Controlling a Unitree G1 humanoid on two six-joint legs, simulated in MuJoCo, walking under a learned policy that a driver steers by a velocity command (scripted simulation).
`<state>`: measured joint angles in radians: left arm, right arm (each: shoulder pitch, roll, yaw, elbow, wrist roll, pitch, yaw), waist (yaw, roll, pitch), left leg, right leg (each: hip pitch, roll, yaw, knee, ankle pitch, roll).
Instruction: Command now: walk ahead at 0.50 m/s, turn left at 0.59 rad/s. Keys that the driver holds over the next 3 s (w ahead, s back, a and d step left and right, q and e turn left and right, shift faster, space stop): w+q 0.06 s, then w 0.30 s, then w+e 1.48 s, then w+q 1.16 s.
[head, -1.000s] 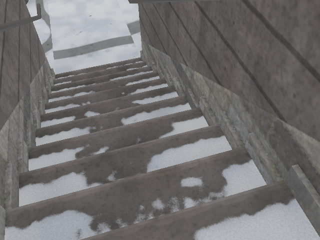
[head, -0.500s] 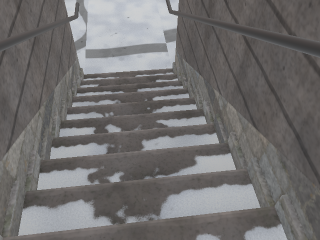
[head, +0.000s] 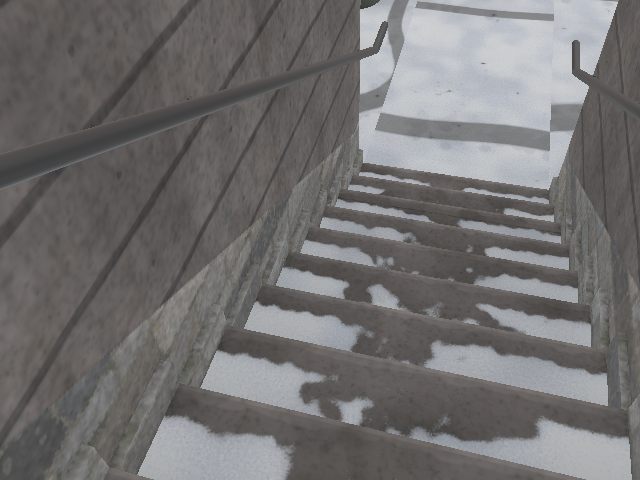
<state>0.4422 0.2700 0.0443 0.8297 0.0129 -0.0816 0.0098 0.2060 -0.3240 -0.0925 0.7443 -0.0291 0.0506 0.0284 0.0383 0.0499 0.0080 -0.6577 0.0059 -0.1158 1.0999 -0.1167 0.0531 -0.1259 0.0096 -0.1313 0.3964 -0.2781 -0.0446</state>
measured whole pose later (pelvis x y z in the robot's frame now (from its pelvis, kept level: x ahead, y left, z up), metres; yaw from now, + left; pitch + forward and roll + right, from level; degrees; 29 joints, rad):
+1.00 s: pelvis +0.44 +0.13 -0.26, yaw -7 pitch -2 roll +2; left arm 0.05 0.23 0.06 0.75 0.04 0.00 -0.08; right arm 0.52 -0.15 -0.02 1.00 -0.01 -0.09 -0.08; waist -0.10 -0.05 0.05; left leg -0.12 0.07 0.27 0.98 -0.81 -0.02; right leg -0.57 -0.03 0.07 0.58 0.52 -0.06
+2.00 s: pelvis +0.97 +0.05 -0.52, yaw -39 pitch -1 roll -1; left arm 0.18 0.25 0.05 0.92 0.04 0.03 0.01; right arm 0.56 -0.14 0.00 1.04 0.01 -0.07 0.00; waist -0.01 -0.06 0.02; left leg -0.22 -0.05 0.03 0.65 -0.42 0.09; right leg -0.84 0.06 0.07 1.31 -0.13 -0.07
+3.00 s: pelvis +1.48 -0.20 -0.85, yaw -9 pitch -1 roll -2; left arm 0.53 0.18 0.01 1.04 0.02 -0.06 0.06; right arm 0.05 -0.21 -0.04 0.89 -0.03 -0.04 0.02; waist 0.10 0.03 0.06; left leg -0.33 -0.05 0.05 0.49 -0.15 0.13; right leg -0.27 -0.03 -0.18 1.72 -0.88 -0.04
